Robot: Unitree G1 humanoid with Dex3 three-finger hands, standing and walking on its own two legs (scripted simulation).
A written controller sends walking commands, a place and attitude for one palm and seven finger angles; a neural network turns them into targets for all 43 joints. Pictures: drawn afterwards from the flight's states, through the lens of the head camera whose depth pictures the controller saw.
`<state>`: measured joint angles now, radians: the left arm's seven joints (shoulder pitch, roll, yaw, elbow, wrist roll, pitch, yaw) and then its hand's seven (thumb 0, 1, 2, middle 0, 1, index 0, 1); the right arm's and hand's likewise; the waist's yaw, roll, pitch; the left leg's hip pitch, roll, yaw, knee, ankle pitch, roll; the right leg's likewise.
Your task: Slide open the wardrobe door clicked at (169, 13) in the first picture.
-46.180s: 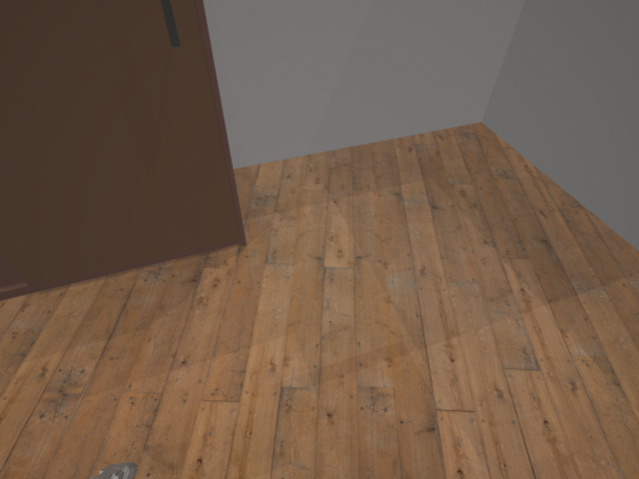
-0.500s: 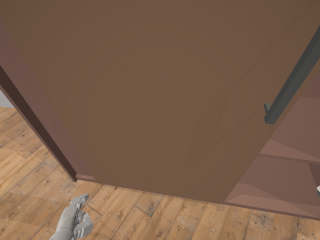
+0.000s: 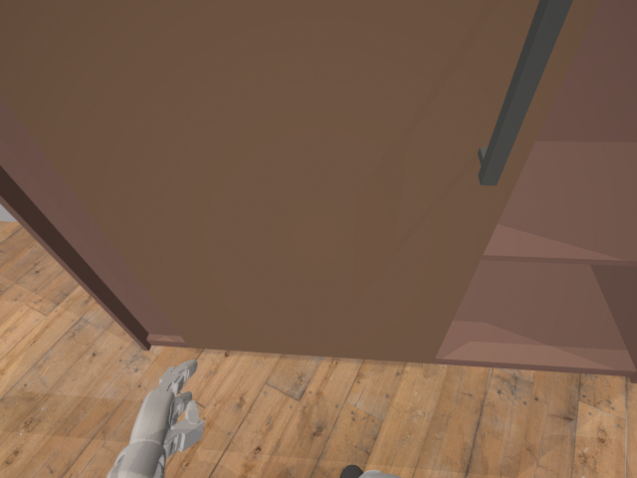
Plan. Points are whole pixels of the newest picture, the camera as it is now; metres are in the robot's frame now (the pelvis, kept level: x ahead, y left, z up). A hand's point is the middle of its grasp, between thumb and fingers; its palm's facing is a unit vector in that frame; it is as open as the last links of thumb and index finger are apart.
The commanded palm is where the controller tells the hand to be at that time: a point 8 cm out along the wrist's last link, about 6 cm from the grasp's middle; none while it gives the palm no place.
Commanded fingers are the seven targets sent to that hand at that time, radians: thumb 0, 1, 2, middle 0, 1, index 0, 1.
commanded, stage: step back with the hand held close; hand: right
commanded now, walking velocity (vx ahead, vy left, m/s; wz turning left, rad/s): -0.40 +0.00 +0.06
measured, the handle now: (524, 59) +0.51 -0.24 +0.26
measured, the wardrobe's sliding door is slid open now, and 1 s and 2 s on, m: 0.60 0.60 0.60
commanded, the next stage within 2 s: stop stepping back and stand still in 0.54 s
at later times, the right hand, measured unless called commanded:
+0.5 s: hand out of the picture +0.15 -0.30 +0.18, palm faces +0.35 +0.84 -0.40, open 7.4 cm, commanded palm +0.10 -0.33 +0.18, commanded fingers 0.00 -0.90 -0.90 0.20 0.30 0.20 0.30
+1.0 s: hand out of the picture +0.04 -0.34 +0.17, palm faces +0.27 +0.88 -0.38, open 7.4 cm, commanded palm +0.00 -0.38 +0.18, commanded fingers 0.00 -0.90 -0.90 0.20 0.30 0.20 0.30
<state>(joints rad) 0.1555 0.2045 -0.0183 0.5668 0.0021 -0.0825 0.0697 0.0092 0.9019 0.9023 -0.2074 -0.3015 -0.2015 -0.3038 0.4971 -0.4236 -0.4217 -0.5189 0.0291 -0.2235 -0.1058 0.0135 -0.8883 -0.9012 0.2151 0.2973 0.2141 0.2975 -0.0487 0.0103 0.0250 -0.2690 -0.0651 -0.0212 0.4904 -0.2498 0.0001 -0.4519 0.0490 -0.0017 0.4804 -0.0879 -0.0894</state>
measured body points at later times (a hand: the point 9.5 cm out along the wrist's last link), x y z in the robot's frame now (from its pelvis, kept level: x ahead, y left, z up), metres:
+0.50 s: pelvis -0.06 -0.04 +0.02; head -0.03 -0.10 +0.46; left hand +0.10 +0.19 -0.05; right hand +0.13 -0.35 +0.20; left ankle -0.26 +0.10 -0.66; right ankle +0.07 -0.07 -0.73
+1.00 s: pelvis -0.18 -0.11 +0.00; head -0.19 -0.15 +0.45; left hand -0.08 +0.16 -0.06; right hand +0.02 -0.39 +0.19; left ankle -0.19 +0.01 -0.73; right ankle -0.10 -0.14 -0.67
